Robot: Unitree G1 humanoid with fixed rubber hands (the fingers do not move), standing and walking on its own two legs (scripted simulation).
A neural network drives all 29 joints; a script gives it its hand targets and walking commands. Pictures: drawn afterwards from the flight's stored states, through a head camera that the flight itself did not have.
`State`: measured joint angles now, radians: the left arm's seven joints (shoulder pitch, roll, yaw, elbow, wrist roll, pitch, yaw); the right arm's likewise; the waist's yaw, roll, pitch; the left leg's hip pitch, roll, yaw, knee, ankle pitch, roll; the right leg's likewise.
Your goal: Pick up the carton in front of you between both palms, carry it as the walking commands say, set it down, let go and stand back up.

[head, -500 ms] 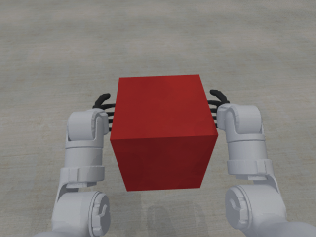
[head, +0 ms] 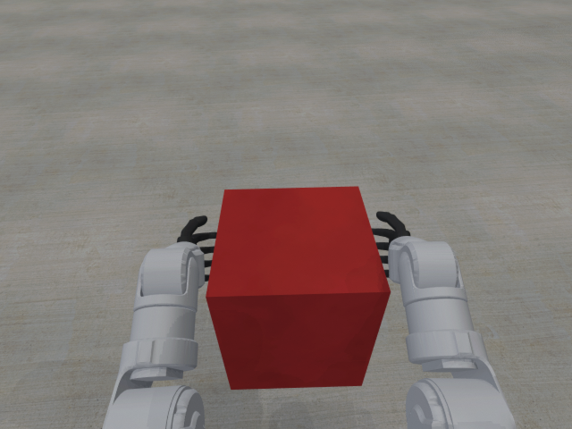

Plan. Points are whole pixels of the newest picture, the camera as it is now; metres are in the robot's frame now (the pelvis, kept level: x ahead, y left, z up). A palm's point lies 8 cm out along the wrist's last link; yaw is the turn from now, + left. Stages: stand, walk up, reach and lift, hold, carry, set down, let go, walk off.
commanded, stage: carry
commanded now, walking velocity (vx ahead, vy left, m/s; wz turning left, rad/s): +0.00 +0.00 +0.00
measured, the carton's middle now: (294, 289) +0.33 +0.00 +0.01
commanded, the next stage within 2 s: hold in 0.86 s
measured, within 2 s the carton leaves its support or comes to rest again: neither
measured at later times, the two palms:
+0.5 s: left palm (184, 316) +0.26 +0.15 +0.05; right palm (400, 309) +0.26 -0.14 +0.05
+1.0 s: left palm (175, 323) +0.25 +0.16 +0.05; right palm (395, 312) +0.26 -0.14 +0.05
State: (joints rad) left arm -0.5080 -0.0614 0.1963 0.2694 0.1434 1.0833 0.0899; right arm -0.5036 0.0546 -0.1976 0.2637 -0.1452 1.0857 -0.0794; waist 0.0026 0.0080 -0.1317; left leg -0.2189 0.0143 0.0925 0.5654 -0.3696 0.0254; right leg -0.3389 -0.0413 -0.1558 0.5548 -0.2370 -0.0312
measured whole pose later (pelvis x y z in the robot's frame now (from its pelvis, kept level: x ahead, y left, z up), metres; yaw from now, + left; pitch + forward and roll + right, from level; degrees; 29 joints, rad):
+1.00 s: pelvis -0.04 +0.01 +0.01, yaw +3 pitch -5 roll +0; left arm -0.30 -0.16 0.23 0.30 0.28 0.69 -0.01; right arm -0.27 0.15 -0.24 0.23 -0.29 0.73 -0.01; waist -0.01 0.02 0.00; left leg -0.12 -0.03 0.05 0.48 -0.27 0.04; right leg -0.22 0.00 -0.02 0.46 -0.15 -0.01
